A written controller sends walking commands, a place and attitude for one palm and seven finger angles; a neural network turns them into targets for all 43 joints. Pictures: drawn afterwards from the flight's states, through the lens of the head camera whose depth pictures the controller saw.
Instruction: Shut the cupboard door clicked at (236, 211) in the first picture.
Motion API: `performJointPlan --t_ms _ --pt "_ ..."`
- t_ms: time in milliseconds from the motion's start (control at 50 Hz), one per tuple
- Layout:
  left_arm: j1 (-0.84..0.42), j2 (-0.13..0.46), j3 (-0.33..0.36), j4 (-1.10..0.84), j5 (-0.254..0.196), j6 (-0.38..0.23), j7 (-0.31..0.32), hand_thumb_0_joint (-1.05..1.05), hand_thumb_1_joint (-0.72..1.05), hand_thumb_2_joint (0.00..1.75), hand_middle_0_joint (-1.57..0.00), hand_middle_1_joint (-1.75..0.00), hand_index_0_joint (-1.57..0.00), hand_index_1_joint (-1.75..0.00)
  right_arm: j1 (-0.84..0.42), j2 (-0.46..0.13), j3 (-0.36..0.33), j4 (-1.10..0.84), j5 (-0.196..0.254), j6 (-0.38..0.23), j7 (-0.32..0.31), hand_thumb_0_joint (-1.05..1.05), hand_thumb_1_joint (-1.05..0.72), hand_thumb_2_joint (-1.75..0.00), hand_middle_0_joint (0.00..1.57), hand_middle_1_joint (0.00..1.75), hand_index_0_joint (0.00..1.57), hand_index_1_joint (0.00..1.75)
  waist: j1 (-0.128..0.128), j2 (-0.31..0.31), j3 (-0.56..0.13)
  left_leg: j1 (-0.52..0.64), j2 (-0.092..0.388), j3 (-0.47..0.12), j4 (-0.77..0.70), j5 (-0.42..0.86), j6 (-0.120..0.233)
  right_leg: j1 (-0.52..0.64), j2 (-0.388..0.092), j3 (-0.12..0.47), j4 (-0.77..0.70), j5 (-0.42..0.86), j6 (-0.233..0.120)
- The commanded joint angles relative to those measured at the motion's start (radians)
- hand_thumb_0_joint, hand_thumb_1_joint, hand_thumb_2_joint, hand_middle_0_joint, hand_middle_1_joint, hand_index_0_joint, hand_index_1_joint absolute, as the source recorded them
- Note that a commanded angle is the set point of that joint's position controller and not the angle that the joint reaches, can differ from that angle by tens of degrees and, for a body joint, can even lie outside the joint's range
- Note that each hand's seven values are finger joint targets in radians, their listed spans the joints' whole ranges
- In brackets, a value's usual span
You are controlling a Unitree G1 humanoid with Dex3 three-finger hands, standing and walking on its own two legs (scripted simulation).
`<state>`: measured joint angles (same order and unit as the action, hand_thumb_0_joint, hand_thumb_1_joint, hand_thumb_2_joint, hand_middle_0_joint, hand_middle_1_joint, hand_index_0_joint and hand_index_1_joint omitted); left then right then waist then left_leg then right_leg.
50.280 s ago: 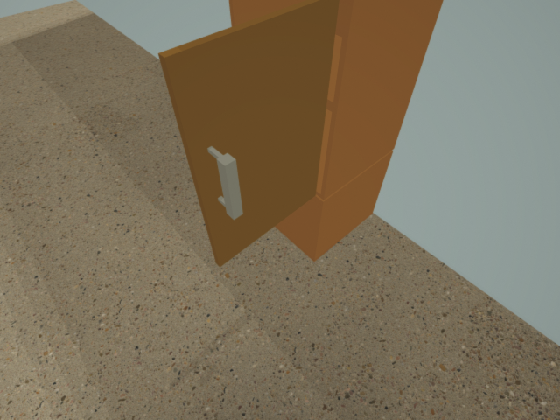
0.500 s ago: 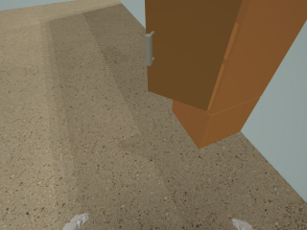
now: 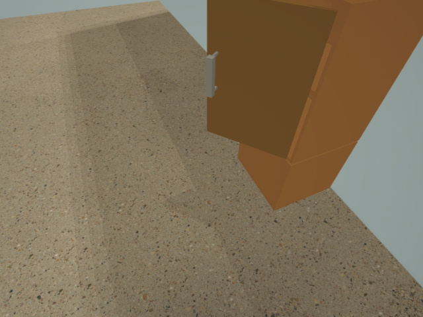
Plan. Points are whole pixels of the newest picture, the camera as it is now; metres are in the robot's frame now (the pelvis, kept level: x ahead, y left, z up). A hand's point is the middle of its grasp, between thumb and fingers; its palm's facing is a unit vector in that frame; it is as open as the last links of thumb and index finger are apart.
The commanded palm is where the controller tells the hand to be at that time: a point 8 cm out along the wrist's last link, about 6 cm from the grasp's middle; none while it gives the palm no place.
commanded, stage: let the arm hang, fingers relaxed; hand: left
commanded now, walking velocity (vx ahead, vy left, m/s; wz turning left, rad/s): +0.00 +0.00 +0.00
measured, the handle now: (213, 74) +0.93 +0.05 -0.03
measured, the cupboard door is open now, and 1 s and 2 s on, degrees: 39 39 39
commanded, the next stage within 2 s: look to check the result in 0.36 s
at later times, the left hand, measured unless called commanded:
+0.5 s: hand out of the picture +0.00 +0.18 -0.18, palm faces +0.01 -0.98 -0.20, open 7.4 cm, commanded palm none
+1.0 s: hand out of the picture +0.05 +0.21 -0.17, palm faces +0.00 -0.96 -0.27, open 7.4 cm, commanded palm none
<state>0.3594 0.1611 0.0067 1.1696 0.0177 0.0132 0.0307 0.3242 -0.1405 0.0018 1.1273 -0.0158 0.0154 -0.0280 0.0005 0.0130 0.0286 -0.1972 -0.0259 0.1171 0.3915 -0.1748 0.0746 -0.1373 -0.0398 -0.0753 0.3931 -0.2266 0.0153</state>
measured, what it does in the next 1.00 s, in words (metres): stands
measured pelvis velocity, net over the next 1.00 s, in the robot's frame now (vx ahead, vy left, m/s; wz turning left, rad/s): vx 0.02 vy -0.01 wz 0.00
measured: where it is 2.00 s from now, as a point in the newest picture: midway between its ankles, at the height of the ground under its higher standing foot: outside the picture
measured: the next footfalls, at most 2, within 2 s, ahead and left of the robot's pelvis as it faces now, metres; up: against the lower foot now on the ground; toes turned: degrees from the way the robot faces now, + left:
right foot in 1.84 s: +0.11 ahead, -0.13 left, +0.00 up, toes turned +27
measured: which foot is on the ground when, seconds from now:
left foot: down 0.00-1.00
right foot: down 0.00-1.00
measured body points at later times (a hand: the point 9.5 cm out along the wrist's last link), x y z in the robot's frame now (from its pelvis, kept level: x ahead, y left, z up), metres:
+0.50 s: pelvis +0.01 +0.00 +0.00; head +0.01 +0.00 +0.45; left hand +0.00 +0.23 -0.16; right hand +0.00 -0.24 -0.16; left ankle +0.03 +0.07 -0.74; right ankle -0.01 -0.13 -0.74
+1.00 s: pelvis +0.02 -0.01 +0.00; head +0.03 -0.01 +0.45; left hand +0.05 +0.26 -0.15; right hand +0.06 -0.27 -0.15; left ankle +0.03 +0.07 -0.74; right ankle -0.01 -0.13 -0.74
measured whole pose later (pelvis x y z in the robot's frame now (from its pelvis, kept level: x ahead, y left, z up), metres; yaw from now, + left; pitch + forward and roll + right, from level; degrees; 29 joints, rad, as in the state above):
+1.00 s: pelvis +0.02 -0.01 +0.00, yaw +0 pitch -1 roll +0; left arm 0.19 0.25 0.01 1.15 0.02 0.00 0.02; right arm 0.18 -0.25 -0.01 1.12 -0.01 0.00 -0.02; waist 0.00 0.00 0.04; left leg -0.14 -0.03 0.11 0.33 -0.18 0.06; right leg -0.08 -0.04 -0.08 0.33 -0.23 0.01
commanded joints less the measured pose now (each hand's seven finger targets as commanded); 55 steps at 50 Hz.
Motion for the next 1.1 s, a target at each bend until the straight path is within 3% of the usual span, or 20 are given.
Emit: performJointPlan --t_ms 0,180,240,340,760,900,1000,1060,1080 --pt "0.067 0.090 0.013 -0.028 0.001 -0.012 0.005 0.00 0.90 0.90 -0.20 -0.30 -0.20 -0.30 0.053 -0.131 -0.026 -0.025 0.005 -0.018 -0.011 0.00 -0.90 -0.90 0.20 0.30 0.20 0.30 -0.001 -0.018 0.087 -0.042 0.151 -0.194 -0.157 -0.168 -0.014 -0.076 -0.055 0.085 -0.066 -0.031 -0.053" --pt "0.038 0.090 0.019 -0.041 0.002 -0.015 0.005 0.00 0.90 0.90 -0.20 -0.30 -0.20 -0.30 0.042 -0.127 -0.029 -0.025 0.002 -0.027 -0.011 0.00 -0.90 -0.90 0.20 0.30 0.20 0.30 -0.005 0.012 0.087 -0.034 0.149 -0.191 -0.167 -0.131 -0.021 -0.074 -0.057 0.088 -0.058 0.001 -0.049" --pt "0.029 0.097 0.021 -0.044 0.001 -0.018 0.004 0.00 0.90 0.90 -0.20 -0.30 -0.20 -0.30 0.037 -0.130 -0.029 -0.028 0.003 -0.028 -0.010 0.00 -0.90 -0.90 0.20 0.30 0.20 0.30 -0.007 -0.006 0.082 -0.025 0.143 -0.181 -0.151 -0.101 -0.022 -0.070 -0.062 0.093 -0.069 0.006 -0.051" --pt "0.001 0.116 0.025 -0.050 0.000 -0.023 0.004 0.00 0.90 0.90 -0.20 -0.30 -0.20 -0.30 0.023 -0.148 -0.032 -0.029 0.003 -0.031 -0.010 0.00 -0.90 -0.90 0.20 0.30 0.20 0.30 -0.011 -0.004 0.058 0.010 0.143 -0.170 -0.129 -0.017 -0.023 -0.058 -0.067 0.095 -0.076 0.028 -0.054" --pt "-0.102 0.214 0.030 -0.053 -0.002 -0.024 -0.007 0.00 0.90 0.90 -0.20 -0.30 -0.20 -0.30 -0.078 -0.246 -0.036 -0.035 0.006 -0.033 -0.003 0.00 -0.90 -0.90 0.20 0.30 0.20 0.30 -0.009 -0.004 0.026 0.056 0.156 -0.183 -0.141 0.030 -0.029 -0.018 -0.080 0.096 -0.104 0.039 -0.053" --pt "-0.128 0.239 0.033 -0.060 -0.002 -0.030 -0.007 0.00 0.90 0.90 -0.20 -0.30 -0.20 -0.30 -0.113 -0.271 -0.036 -0.041 0.008 -0.037 -0.003 0.00 -0.90 -0.90 0.20 0.30 0.20 0.30 -0.007 -0.020 -0.011 0.100 0.159 -0.175 -0.116 0.165 -0.029 0.006 -0.087 0.095 -0.112 0.112 -0.052" --pt "-0.144 0.251 0.033 -0.062 -0.002 -0.031 -0.008 0.00 0.90 0.90 -0.20 -0.30 -0.20 -0.30 -0.134 -0.282 -0.034 -0.043 0.009 -0.037 -0.002 0.00 -0.90 -0.90 0.20 0.30 0.20 0.30 -0.008 -0.014 -0.017 0.111 0.160 -0.174 -0.116 0.184 -0.031 0.019 -0.091 0.097 -0.121 0.130 -0.051" --pt "-0.159 0.253 0.034 -0.067 -0.003 -0.029 -0.007 0.00 0.90 0.90 -0.20 -0.30 -0.20 -0.30 -0.142 -0.280 -0.033 -0.045 0.006 -0.035 0.000 0.00 -0.90 -0.90 0.20 0.30 0.20 0.30 -0.010 0.000 -0.010 0.102 0.157 -0.176 -0.109 0.206 -0.036 0.027 -0.096 0.086 -0.111 0.142 -0.048" --pt "-0.151 0.229 0.033 -0.068 -0.004 -0.022 -0.004 0.00 0.90 0.90 -0.20 -0.30 -0.20 -0.30 -0.133 -0.252 -0.029 -0.045 0.005 -0.030 0.002 0.00 -0.90 -0.90 0.20 0.30 0.20 0.30 -0.010 0.001 -0.016 0.087 0.155 -0.176 -0.093 0.231 -0.041 0.034 -0.101 0.069 -0.087 0.149 -0.043"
